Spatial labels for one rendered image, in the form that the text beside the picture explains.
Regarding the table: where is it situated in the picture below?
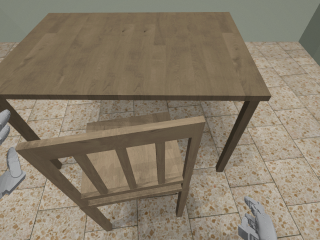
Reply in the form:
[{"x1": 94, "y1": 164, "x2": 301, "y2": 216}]
[{"x1": 0, "y1": 12, "x2": 272, "y2": 172}]

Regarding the robot right hand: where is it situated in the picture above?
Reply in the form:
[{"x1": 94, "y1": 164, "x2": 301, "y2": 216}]
[{"x1": 238, "y1": 196, "x2": 278, "y2": 240}]

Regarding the robot left hand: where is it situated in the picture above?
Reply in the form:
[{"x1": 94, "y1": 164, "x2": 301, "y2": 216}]
[{"x1": 0, "y1": 109, "x2": 26, "y2": 199}]

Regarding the chair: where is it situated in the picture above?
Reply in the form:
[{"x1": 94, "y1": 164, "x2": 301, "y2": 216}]
[{"x1": 15, "y1": 111, "x2": 206, "y2": 232}]

